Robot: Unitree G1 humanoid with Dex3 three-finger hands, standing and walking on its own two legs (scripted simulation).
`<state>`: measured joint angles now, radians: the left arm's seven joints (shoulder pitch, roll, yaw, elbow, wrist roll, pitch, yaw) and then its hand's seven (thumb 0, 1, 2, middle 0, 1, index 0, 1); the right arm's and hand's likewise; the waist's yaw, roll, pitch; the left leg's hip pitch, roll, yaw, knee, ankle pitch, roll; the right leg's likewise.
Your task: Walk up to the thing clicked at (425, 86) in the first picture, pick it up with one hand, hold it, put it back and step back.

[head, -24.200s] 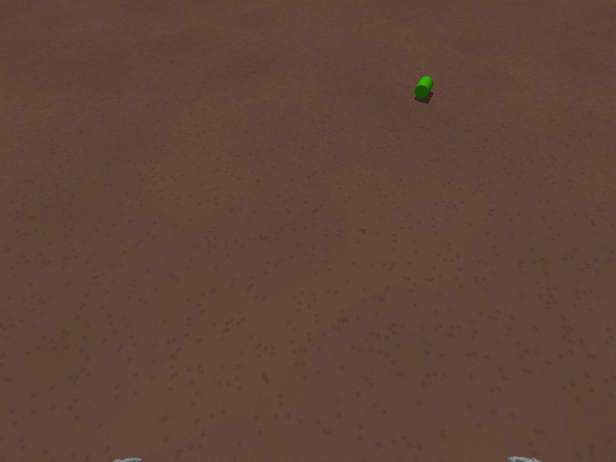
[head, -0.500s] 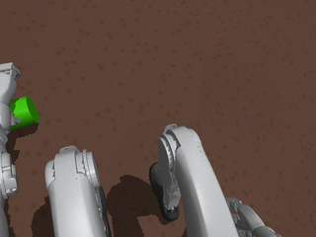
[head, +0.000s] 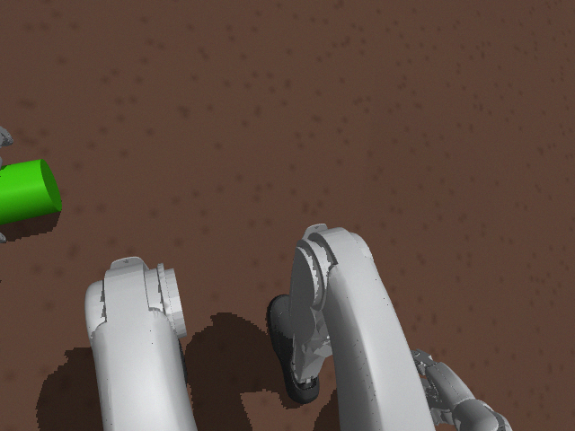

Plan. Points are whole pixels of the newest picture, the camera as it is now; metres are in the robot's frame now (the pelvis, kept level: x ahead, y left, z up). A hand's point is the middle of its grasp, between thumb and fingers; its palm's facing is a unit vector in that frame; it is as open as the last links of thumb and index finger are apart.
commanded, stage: rest palm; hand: left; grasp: from above
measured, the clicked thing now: (7, 194) +0.44 +0.35 -0.28
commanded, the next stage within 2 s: close in 1.18 s
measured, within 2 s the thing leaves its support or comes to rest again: neither
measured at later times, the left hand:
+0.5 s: hand (2, 196) +0.43 +0.34 -0.24, palm faces -0.46 -0.18 -0.87, open 14.4 cm
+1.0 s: hand (12, 202) +0.42 +0.33 -0.25, palm faces -0.42 -0.15 -0.90, open 14.0 cm
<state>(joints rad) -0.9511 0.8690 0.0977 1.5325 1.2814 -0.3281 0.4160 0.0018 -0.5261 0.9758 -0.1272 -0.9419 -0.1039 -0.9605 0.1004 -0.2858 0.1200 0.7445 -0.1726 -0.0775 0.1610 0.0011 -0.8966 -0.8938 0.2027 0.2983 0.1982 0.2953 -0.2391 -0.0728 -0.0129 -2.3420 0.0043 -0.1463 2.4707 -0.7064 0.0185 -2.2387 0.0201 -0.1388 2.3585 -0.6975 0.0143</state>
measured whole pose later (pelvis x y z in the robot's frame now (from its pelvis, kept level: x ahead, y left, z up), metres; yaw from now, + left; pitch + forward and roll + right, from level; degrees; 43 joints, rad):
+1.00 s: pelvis +0.00 +0.00 -0.02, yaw -4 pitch +27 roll -13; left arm -0.97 0.99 0.18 1.75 1.34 -0.29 0.66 0.00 -0.53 1.09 -0.11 -0.99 -0.07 -1.03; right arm 0.05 -0.33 0.24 0.69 -0.27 -0.21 0.26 0.00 -0.90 -0.90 0.20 0.30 0.20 0.29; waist -0.32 -0.14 0.09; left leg -2.36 0.02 -0.22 2.57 -0.72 0.02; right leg -2.25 0.05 -0.19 2.40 -0.67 0.03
